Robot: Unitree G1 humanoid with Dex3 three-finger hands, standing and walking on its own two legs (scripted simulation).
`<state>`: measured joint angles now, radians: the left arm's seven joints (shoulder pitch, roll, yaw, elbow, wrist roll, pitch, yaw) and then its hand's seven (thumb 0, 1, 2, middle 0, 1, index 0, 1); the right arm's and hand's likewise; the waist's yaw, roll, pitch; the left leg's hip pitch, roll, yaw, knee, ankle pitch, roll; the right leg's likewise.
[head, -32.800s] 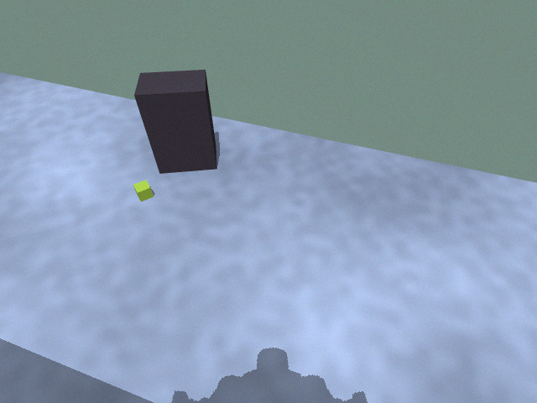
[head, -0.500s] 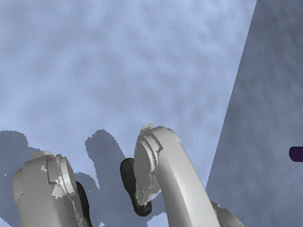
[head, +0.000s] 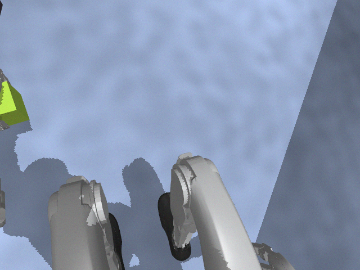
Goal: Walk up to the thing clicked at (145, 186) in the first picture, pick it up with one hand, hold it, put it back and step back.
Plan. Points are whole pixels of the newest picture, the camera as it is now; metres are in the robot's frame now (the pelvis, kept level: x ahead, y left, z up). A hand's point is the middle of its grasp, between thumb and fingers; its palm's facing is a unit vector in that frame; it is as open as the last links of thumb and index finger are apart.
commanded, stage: lift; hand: left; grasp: from above
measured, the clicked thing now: (1, 106) +0.49 +0.30 -0.17
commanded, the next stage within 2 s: hold in 1.52 s
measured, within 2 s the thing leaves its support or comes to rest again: neither
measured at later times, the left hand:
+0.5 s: hand out of the picture +0.41 +0.32 -0.01, palm faces -0.42 -0.13 -0.90, open 10.2 cm
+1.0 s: hand out of the picture +0.34 +0.29 +0.19, palm faces -0.42 -0.16 -0.89, open 10.2 cm
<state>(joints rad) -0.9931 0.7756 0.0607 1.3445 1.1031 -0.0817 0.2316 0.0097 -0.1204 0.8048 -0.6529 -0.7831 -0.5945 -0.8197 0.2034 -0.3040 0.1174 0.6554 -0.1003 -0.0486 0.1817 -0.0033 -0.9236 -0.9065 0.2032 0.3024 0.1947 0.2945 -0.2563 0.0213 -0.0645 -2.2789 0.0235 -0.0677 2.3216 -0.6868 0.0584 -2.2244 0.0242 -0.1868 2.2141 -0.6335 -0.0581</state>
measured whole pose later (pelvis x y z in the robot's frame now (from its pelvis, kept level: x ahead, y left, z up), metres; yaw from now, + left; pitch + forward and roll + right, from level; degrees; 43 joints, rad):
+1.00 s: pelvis +0.02 +0.01 +0.28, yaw +7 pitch +20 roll -3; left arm -0.43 0.45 -0.15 0.91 0.95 0.05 0.17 0.01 -0.14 0.82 -0.66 -0.77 -0.61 -0.81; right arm 0.24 -0.23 0.01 0.72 0.05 0.00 -0.05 0.00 -0.91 -0.91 0.21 0.30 0.20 0.30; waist -0.09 0.04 -0.18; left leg -1.19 0.00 -0.01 1.35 -0.52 0.04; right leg -1.17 0.05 -0.05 1.30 -0.48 -0.03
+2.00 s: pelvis +0.09 +0.01 +0.40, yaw +6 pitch +7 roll +0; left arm -0.33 0.35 -0.25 0.82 0.93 0.12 0.13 0.01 -0.12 0.79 -0.65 -0.77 -0.60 -0.77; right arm 0.24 -0.26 -0.03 0.73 0.07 0.02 -0.04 0.00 -0.90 -0.90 0.20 0.30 0.20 0.29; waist -0.03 0.05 -0.08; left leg -0.45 -0.01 0.02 0.65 -0.33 0.03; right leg -0.45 0.05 0.02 0.64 -0.31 -0.03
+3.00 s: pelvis +0.07 +0.00 +0.41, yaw +6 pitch +1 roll +0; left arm -0.24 0.38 -0.27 0.63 0.93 0.09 0.01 0.01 -0.08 0.76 -0.62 -0.80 -0.58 -0.81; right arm 0.18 -0.26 0.00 0.70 0.08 0.04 -0.05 0.01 -0.90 -0.90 0.20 0.30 0.20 0.29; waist 0.01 0.06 -0.01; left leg -0.26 -0.02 0.03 0.47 -0.23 0.02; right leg -0.28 0.05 0.03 0.48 -0.22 -0.03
